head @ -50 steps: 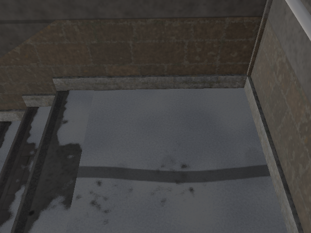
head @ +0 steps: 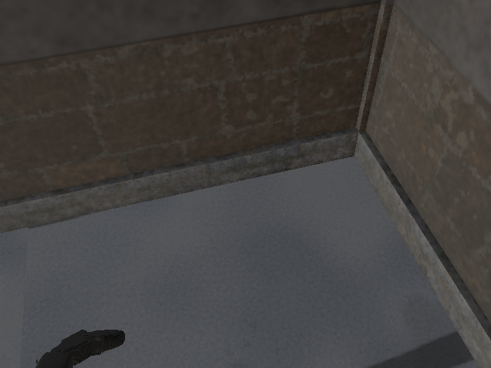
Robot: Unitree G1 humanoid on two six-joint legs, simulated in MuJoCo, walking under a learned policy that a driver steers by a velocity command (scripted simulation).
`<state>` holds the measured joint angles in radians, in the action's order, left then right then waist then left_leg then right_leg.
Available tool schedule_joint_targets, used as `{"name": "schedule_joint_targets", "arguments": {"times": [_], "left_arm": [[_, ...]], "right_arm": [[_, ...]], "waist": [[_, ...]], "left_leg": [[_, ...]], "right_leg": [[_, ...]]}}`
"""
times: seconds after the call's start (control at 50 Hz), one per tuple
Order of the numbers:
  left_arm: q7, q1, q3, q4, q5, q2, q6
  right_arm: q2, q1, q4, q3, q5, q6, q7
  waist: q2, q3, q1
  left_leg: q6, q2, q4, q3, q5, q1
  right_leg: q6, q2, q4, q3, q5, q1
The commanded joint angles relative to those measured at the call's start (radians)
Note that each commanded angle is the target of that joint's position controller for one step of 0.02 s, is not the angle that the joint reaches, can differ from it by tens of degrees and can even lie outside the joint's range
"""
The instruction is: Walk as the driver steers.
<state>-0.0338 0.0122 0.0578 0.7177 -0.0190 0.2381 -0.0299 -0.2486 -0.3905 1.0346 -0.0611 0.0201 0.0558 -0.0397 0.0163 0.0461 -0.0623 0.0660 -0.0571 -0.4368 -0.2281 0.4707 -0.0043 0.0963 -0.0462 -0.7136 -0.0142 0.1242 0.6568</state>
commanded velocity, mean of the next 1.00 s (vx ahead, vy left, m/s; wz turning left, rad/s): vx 0.11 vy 0.00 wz -0.12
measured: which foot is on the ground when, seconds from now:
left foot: down 0.00-0.04, up 0.06-0.48, down 0.50-1.00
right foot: up 0.00-0.00, down 0.02-1.00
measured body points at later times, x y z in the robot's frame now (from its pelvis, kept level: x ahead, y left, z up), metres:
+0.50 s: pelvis +0.19 -0.03 +0.02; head +0.21 -0.04 +0.47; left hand +0.30 +0.22 -0.11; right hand +0.32 -0.29 -0.10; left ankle +0.28 +0.11 -0.71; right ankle +0.14 -0.10 -0.72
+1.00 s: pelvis +0.22 +0.01 +0.02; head +0.24 +0.01 +0.47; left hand +0.31 +0.26 -0.13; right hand +0.31 -0.25 -0.12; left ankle +0.28 +0.11 -0.72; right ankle +0.14 -0.10 -0.72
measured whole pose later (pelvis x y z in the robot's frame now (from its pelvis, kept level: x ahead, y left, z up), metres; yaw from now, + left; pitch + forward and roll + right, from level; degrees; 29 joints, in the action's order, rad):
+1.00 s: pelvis +0.22 +0.01 +0.02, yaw -6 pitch +0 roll +0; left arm 0.01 -0.16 0.02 1.05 0.01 0.22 -0.02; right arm -0.22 -0.07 0.99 -0.06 0.00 -0.03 -0.04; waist 0.00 -0.05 0.00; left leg -0.03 0.05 -0.50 0.02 0.18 -0.31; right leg 0.00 0.00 -0.50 0.03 0.37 0.12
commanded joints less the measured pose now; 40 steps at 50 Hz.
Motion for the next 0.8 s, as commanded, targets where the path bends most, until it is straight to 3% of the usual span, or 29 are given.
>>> {"name": "schedule_joint_targets", "arguments": {"times": [0.02,0.04,0.06,0.08,0.1,0.12,0.14,0.18,0.24,0.26,0.3,0.36,0.42,0.44,0.48,0.5,0.52,0.54,0.56,0.58,0.6,0.62,0.66,0.72,0.78,0.8], "left_arm": [[-0.004,-0.223,0.046,0.005,0.001,0.109,-0.013],[0.018,-0.379,0.082,0.030,0.010,0.253,-0.015],[0.021,-0.408,0.079,0.021,0.023,0.320,-0.012],[0.026,-0.466,0.058,0.034,0.036,0.237,-0.004],[0.024,-0.361,0.048,0.025,0.045,0.213,-0.005],[0.022,-0.240,0.035,0.001,0.029,0.170,-0.007],[0.019,-0.148,0.028,-0.018,0.021,0.132,-0.014],[0.012,-0.137,0.031,-0.008,0.034,0.142,-0.030],[0.023,-0.156,0.030,0.040,0.023,0.130,-0.040],[0.037,-0.171,0.026,0.054,0.026,0.119,-0.036],[0.062,-0.205,0.019,0.085,0.017,0.103,-0.020],[0.083,-0.219,0.017,0.115,0.019,0.118,-0.003],[0.085,-0.236,0.013,0.150,0.027,0.119,0.002],[0.085,-0.214,0.010,0.151,0.035,0.114,0.003],[0.083,-0.189,0.004,0.162,0.032,0.101,0.002],[0.078,-0.209,0.000,0.174,0.030,0.092,-0.001],[0.074,-0.240,-0.002,0.180,0.037,0.093,-0.012],[0.069,-0.360,0.004,0.206,0.040,0.095,-0.027],[0.068,-0.345,-0.001,0.226,0.038,0.089,-0.031],[0.068,-0.287,-0.005,0.226,0.032,0.088,-0.024],[0.064,-0.257,-0.002,0.228,0.021,0.096,-0.017],[0.062,-0.252,0.000,0.232,0.015,0.097,-0.008],[0.059,-0.252,-0.002,0.243,0.024,0.090,0.000],[0.049,-0.221,-0.006,0.243,0.025,0.069,0.002],[0.046,-0.208,-0.008,0.254,0.032,0.081,0.006],[0.044,-0.213,-0.006,0.265,0.036,0.087,0.005]], "right_arm": [[-0.168,0.014,-0.059,-0.031,-0.001,0.001,0.003],[-0.138,0.040,-0.116,-0.016,-0.039,0.022,0.006],[-0.052,-0.044,-0.139,0.019,-0.024,0.070,0.036],[-0.157,0.042,-0.125,-0.010,0.015,0.096,0.049],[-0.146,0.116,-0.156,-0.013,0.021,0.089,0.040],[-0.122,0.146,-0.164,-0.008,0.001,0.071,0.021],[-0.123,0.152,-0.160,-0.017,-0.014,0.045,0.000],[-0.093,0.104,-0.158,-0.016,-0.021,0.007,-0.012],[-0.060,0.115,-0.177,-0.018,-0.041,-0.001,-0.015],[-0.054,0.155,-0.185,-0.017,-0.037,0.002,-0.016],[-0.047,0.232,-0.208,-0.016,-0.037,-0.005,-0.013],[-0.038,0.322,-0.215,-0.010,-0.032,-0.013,0.000],[-0.050,0.352,-0.200,-0.013,-0.025,-0.013,0.011],[-0.057,0.363,-0.200,-0.014,-0.028,-0.012,0.012],[-0.059,0.342,-0.181,-0.015,-0.036,-0.002,0.016],[-0.066,0.324,-0.166,-0.016,-0.046,0.003,0.020],[-0.112,0.296,-0.151,-0.026,-0.052,0.005,0.015],[-0.161,0.332,-0.148,-0.037,-0.047,-0.001,0.016],[-0.092,0.346,-0.146,-0.028,-0.038,-0.016,0.016],[-0.048,0.348,-0.139,-0.020,-0.030,-0.029,0.016],[-0.052,0.329,-0.133,-0.018,-0.021,-0.027,0.014],[-0.064,0.327,-0.122,-0.019,-0.023,-0.022,0.014],[-0.071,0.337,-0.111,-0.021,-0.026,-0.011,0.013],[-0.064,0.332,-0.093,-0.018,-0.022,-0.024,0.009],[-0.076,0.353,-0.094,-0.020,-0.020,-0.035,0.003],[-0.080,0.354,-0.098,-0.020,-0.028,-0.042,0.005]], "waist": [[-0.030,0.037,0.179],[0.163,0.157,0.209],[0.326,0.406,0.146],[0.151,0.400,0.207],[0.130,0.270,0.170],[0.004,0.164,0.113],[-0.011,0.110,0.067],[-0.042,0.115,0.014],[0.005,0.127,-0.010],[0.024,0.116,0.006],[0.049,0.108,0.026],[0.043,0.094,0.051],[0.076,0.063,0.060],[0.082,0.047,0.058],[0.075,0.043,0.031],[0.046,0.059,0.022],[-0.001,0.090,0.037],[-0.086,0.123,0.123],[-0.095,0.141,0.092],[-0.078,0.094,0.065],[-0.051,0.073,0.051],[-0.061,0.051,0.053],[-0.076,0.052,0.067],[-0.049,0.065,0.071],[-0.052,0.057,0.076],[-0.046,0.053,0.075]], "left_leg": [[-0.111,-0.174,-0.320,0.045,-1.024,-0.160],[-0.048,-0.080,-0.722,0.018,-0.570,-0.481],[-0.002,0.096,-1.061,0.212,0.134,-0.761],[-0.022,0.053,-1.069,0.319,0.103,-0.832],[-0.029,0.015,-1.041,0.284,0.043,-0.868],[-0.029,-0.033,-0.937,0.274,-0.030,-0.816],[-0.030,-0.057,-0.840,0.275,-0.061,-0.736],[-0.037,-0.060,-0.788,0.285,-0.117,-0.597],[-0.031,-0.053,-0.628,0.301,-0.217,-0.572],[-0.024,-0.050,-0.566,0.302,-0.269,-0.594],[-0.022,-0.038,-0.436,0.307,-0.364,-0.593],[-0.023,-0.002,-0.245,0.292,-0.431,-0.505],[-0.031,0.011,-0.176,0.296,-0.389,-0.458],[-0.035,0.010,-0.152,0.298,-0.350,-0.447],[-0.059,0.016,-0.032,0.290,-0.369,-0.371],[-0.081,0.008,0.055,0.303,-0.515,-0.281],[-0.108,-0.032,0.028,0.338,-0.765,-0.167],[-0.171,-0.069,-0.068,0.357,-0.896,-0.037],[-0.188,-0.051,-0.072,0.348,-0.813,-0.047],[-0.178,-0.027,-0.051,0.346,-0.704,-0.087],[-0.168,-0.020,-0.034,0.345,-0.646,-0.108],[-0.169,-0.014,-0.040,0.341,-0.641,-0.113],[-0.176,-0.010,-0.052,0.341,-0.670,-0.118],[-0.187,-0.013,-0.070,0.350,-0.714,-0.110],[-0.182,-0.005,-0.067,0.351,-0.703,-0.108],[-0.179,-0.007,-0.056,0.356,-0.709,-0.105]], "right_leg": [[0.067,0.128,0.119,-0.089,-0.028,-0.443],[0.153,-0.100,0.121,0.271,-0.356,-0.784],[0.373,-0.363,0.317,0.787,-0.379,-1.076],[0.332,-0.325,0.345,0.700,-0.390,-1.069],[0.280,-0.275,0.295,0.494,-0.563,-0.939],[0.224,-0.218,0.299,0.363,-0.614,-0.740],[0.187,-0.178,0.324,0.286,-0.626,-0.583],[0.167,-0.175,0.365,0.253,-0.684,-0.441],[0.148,-0.163,0.387,0.187,-0.740,-0.425],[0.133,-0.149,0.390,0.162,-0.714,-0.440],[0.081,-0.128,0.388,0.139,-0.677,-0.469],[0.031,-0.116,0.382,0.118,-0.642,-0.473],[0.043,-0.132,0.377,0.149,-0.581,-0.492],[0.054,-0.136,0.369,0.165,-0.558,-0.499],[0.057,-0.127,0.321,0.180,-0.514,-0.508],[0.033,-0.095,0.287,0.173,-0.467,-0.501],[0.004,-0.050,0.245,0.159,-0.400,-0.467],[-0.042,-0.010,0.270,0.150,-0.225,-0.367],[-0.066,0.014,0.287,0.113,-0.108,-0.385],[-0.073,0.034,0.290,0.093,-0.057,-0.380],[-0.063,0.041,0.269,0.076,-0.018,-0.373],[-0.056,0.040,0.260,0.075,-0.012,-0.361],[-0.054,0.036,0.255,0.076,0.002,-0.381],[-0.058,0.028,0.241,0.077,-0.064,-0.409],[-0.067,0.024,0.246,0.077,-0.057,-0.417],[-0.070,0.021,0.249,0.076,-0.044,-0.419]]}}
